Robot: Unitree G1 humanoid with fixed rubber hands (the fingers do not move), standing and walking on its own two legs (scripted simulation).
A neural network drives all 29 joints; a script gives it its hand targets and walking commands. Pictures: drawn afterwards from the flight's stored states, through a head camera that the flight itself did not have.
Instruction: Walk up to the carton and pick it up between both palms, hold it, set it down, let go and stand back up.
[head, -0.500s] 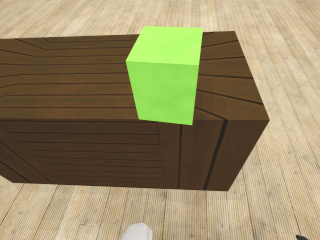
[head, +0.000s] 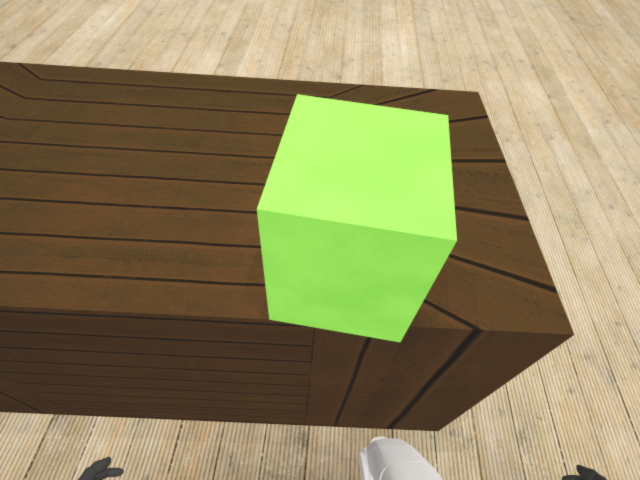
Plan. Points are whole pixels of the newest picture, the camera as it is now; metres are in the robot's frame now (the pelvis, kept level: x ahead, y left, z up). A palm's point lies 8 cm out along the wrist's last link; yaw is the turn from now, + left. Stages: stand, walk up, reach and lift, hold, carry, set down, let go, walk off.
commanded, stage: walk up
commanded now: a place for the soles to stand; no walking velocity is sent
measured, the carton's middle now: (351, 225) +0.43 -0.03 +0.05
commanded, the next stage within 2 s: none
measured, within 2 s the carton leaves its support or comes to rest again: neither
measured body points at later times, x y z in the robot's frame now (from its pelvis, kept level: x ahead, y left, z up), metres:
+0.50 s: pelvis +0.02 +0.00 -0.03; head +0.06 +0.00 +0.42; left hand +0.16 +0.31 -0.13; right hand +0.08 -0.34 -0.13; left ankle +0.00 +0.11 -0.74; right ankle +0.14 -0.13 -0.74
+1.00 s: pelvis -0.02 +0.00 -0.02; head -0.01 +0.00 +0.43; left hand +0.08 +0.32 -0.13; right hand +0.08 -0.32 -0.12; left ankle +0.01 +0.12 -0.75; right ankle -0.03 -0.13 -0.74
